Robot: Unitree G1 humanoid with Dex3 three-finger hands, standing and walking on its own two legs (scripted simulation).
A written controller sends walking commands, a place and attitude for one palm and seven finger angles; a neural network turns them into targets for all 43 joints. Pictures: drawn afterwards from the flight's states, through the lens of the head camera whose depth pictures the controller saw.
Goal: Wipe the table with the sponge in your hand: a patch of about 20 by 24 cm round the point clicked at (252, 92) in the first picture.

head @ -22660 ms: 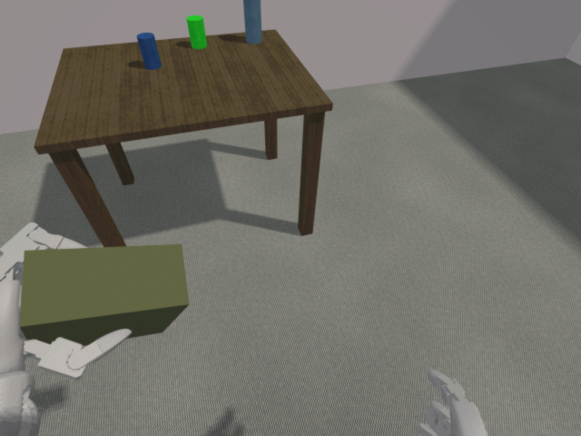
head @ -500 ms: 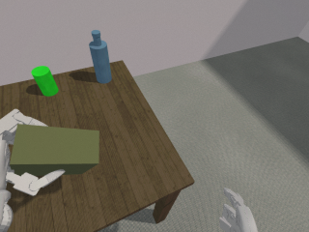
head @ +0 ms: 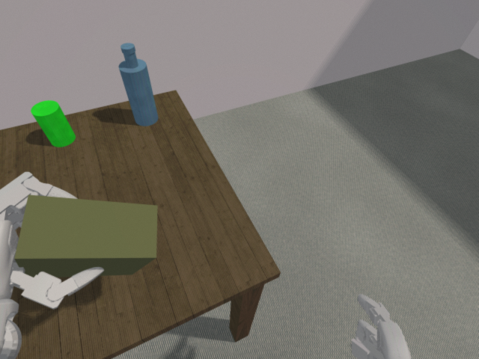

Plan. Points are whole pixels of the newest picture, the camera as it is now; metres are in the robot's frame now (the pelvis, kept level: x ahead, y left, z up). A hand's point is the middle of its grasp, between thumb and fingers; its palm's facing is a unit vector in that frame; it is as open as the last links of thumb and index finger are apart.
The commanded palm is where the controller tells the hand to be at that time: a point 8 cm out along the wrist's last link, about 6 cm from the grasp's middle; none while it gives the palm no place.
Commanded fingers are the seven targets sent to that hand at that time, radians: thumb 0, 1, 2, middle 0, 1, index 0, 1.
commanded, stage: shuffle to correct the standing spot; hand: left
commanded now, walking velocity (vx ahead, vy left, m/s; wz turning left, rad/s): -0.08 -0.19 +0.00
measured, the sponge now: (109, 242) +0.24 +0.19 +0.12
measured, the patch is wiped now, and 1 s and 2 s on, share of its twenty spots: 0.00 0.00 0.00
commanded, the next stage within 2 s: none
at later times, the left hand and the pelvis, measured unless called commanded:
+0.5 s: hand (52, 236) +0.22 +0.24 +0.16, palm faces +0.32 -0.85 -0.42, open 10.6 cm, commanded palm +0.16 +0.28 +0.18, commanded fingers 0.00 0.10 1.30 -1.20 -1.60 -1.20 -1.60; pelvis +0.00 +0.00 +0.00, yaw +0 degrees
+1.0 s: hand (47, 233) +0.22 +0.25 +0.17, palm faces +0.33 -0.84 -0.42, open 10.6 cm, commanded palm +0.16 +0.28 +0.18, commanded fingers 0.00 0.10 1.30 -1.20 -1.60 -1.20 -1.60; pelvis +0.00 +0.00 +0.00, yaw +0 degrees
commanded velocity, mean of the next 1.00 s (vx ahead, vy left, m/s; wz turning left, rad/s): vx -0.08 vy -0.19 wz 0.00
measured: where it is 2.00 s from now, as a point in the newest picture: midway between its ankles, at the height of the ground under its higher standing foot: outside the picture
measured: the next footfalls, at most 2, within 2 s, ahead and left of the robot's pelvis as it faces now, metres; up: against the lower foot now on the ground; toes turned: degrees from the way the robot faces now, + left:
none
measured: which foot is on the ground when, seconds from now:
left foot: down 0.00-1.00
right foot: down 0.00-1.00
